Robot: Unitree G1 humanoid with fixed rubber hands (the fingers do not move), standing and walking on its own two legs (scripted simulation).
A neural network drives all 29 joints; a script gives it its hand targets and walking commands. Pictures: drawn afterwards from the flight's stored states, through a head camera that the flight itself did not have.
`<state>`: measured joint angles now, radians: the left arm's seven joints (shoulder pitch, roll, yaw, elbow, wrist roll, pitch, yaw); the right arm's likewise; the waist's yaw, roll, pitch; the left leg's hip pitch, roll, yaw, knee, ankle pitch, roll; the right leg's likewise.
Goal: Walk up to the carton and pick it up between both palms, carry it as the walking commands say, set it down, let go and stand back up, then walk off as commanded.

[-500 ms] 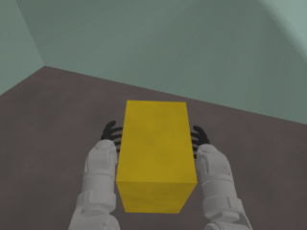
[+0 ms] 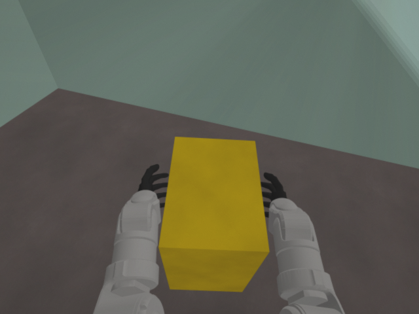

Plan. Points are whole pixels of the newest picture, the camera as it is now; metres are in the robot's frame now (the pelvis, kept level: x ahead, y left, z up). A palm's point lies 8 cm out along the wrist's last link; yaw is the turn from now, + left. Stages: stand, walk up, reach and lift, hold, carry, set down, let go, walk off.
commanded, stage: reach and lift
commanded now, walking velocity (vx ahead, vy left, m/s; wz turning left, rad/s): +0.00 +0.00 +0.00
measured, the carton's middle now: (210, 218) +0.33 +0.01 -0.04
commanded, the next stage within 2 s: hold in 0.28 s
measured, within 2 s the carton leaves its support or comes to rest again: neither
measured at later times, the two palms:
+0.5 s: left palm (146, 206) +0.29 +0.13 +0.06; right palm (281, 220) +0.28 -0.13 +0.04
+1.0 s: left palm (134, 177) +0.34 +0.16 +0.08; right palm (266, 186) +0.33 -0.10 +0.08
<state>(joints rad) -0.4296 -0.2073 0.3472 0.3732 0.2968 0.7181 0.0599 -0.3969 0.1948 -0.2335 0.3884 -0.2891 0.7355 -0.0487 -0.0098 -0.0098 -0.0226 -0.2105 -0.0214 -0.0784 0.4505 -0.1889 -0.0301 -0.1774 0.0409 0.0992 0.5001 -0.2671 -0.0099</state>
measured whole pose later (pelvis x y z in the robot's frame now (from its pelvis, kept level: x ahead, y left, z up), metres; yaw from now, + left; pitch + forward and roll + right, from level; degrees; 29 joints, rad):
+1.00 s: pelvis +0.02 +0.03 -0.01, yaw -1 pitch +1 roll -2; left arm -0.42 -0.21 0.25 0.08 0.16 0.88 0.12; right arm -0.37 0.18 -0.18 0.06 -0.17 0.91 -0.11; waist 0.00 0.00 -0.06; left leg -0.33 -0.01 -0.06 0.59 -0.28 0.02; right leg -0.27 0.04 0.07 0.59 -0.37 0.02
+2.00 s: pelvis +0.02 -0.01 +0.00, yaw -22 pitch +3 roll -4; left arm -0.44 -0.20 0.25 -0.04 0.04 0.96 0.23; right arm -0.41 0.18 -0.20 -0.03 -0.05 0.97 -0.21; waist 0.02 -0.01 -0.02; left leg -0.26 0.17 0.20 0.59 -0.35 0.00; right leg -0.49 -0.01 0.00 1.07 -0.44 0.02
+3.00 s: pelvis -0.03 -0.11 -0.02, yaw -52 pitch +3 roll -2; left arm -0.48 -0.19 0.25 -0.01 0.06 0.99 0.25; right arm -0.44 0.16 -0.21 0.03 -0.07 0.97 -0.20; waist 0.04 -0.01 -0.03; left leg -0.20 0.27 0.37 0.67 -0.45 -0.07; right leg -0.55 -0.03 -0.09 0.92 -0.36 0.02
